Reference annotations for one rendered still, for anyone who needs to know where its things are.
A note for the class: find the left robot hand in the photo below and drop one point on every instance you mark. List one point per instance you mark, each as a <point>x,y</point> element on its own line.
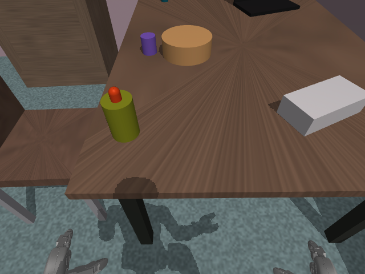
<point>59,258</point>

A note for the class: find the right robot hand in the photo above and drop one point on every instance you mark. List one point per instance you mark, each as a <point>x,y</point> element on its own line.
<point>320,264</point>

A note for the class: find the chair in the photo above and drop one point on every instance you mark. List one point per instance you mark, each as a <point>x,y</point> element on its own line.
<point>40,148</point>

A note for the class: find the table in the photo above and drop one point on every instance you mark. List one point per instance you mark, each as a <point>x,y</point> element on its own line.
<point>212,130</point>

